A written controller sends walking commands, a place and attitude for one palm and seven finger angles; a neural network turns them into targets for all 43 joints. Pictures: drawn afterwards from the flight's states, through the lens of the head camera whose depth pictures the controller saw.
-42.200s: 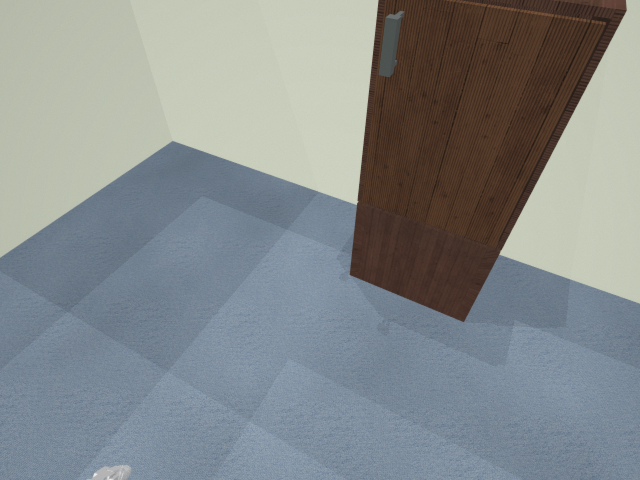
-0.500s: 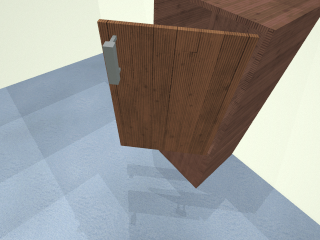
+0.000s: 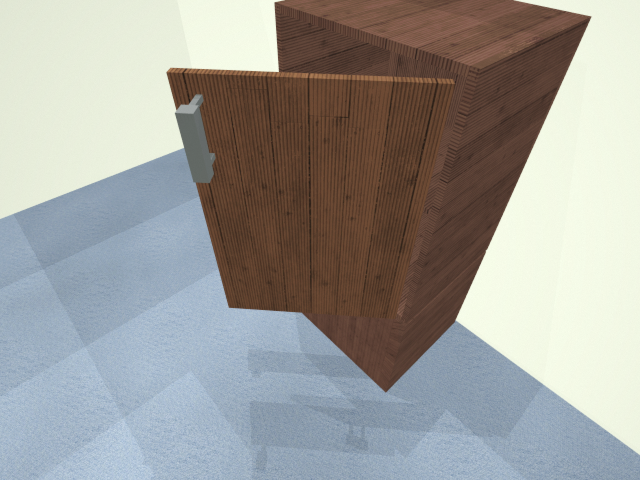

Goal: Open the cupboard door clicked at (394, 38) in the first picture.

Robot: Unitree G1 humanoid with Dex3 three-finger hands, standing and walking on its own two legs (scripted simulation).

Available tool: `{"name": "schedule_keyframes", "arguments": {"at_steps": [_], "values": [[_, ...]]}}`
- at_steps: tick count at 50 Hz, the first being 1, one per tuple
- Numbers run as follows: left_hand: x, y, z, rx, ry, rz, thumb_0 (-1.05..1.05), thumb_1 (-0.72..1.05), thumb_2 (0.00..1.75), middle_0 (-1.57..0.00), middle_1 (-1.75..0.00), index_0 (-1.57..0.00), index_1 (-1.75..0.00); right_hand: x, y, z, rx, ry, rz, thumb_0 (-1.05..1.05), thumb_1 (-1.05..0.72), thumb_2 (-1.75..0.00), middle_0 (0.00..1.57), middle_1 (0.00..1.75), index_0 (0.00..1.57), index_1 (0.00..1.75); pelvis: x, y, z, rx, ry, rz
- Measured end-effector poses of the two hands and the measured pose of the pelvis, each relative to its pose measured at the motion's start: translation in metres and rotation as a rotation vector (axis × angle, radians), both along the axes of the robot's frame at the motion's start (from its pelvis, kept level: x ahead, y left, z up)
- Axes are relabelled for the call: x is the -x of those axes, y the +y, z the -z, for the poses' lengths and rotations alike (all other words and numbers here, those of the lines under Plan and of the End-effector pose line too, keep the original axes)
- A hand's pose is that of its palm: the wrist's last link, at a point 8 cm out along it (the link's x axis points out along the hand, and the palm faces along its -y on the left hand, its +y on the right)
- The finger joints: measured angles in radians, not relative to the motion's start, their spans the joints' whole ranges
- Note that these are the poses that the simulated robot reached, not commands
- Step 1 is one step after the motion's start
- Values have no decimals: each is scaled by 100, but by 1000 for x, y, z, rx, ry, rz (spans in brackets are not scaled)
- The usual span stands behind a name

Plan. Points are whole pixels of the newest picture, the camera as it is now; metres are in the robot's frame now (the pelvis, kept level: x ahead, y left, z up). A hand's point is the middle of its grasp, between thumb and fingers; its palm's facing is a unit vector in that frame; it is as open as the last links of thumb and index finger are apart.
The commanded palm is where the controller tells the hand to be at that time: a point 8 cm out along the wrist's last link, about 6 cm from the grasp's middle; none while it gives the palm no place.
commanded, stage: come to a stop and stand still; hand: left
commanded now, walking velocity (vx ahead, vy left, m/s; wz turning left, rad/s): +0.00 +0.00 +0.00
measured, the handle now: (200, 138) +0.57 +0.22 +0.16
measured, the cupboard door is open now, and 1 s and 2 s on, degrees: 43 43 43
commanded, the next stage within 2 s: look again from close up in 1.14 s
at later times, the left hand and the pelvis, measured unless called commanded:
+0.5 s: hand out of the picture -0.03 +0.21 -0.17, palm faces +0.06 -0.98 -0.17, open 7.4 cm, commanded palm none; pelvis -0.02 +0.03 +0.01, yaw +1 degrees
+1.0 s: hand out of the picture -0.01 +0.21 -0.17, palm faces +0.05 -0.99 -0.14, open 7.4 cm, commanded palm none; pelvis +0.00 +0.05 +0.01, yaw +0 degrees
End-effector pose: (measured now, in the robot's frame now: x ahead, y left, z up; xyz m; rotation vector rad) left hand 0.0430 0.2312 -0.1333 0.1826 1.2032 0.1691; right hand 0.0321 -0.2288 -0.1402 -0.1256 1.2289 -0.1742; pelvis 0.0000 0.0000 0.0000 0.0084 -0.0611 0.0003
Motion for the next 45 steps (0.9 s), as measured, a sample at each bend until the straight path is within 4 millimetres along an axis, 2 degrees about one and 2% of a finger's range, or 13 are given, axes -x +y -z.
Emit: {"name": "schedule_keyframes", "arguments": {"at_steps": [5, 16, 21, 25, 31, 45], "values": [[14, 2, 1, 19, -14, -9, 0, 92, 90, -20, -30, -20, -30, 8, 4, -6, 5, -10, -35, 1, -91, -90, 19, 29, 19, 30, 12, 2, -1, 8, 2, -8], [61, 16, 9, 54, 92, -43, 0, 91, 90, -20, -30, -20, -29, 66, 23, -8, 11, 138, -32, 1, -91, -90, 19, 29, 20, 30, 22, 20, -3, 17, 30, -19], [77, 22, 10, 62, 141, -59, 0, 91, 90, -20, -30, -20, -29, 78, 36, -9, 2, 184, -29, 1, -91, -90, 20, 29, 20, 30, 21, 28, -5, 18, 39, -22], [85, 24, 10, 70, 166, -66, 0, 91, 90, -20, -30, -20, -29, 75, 45, -9, -6, 184, -31, 1, -91, -90, 20, 29, 20, 30, 18, 33, -6, 18, 42, -22], [86, 23, 11, 85, 181, -65, 0, 91, 90, -20, -30, -20, -29, 54, 56, -9, -13, 140, -38, 1, -91, -90, 20, 29, 20, 30, 14, 40, -7, 18, 40, -17], [70, 24, 11, 102, 167, -53, 0, 91, 90, -20, -30, -20, -29, 25, 53, -14, 22, 97, -43, 1, -93, -90, 20, 29, 20, 30, 5, 49, -10, 15, 37, -9]]}}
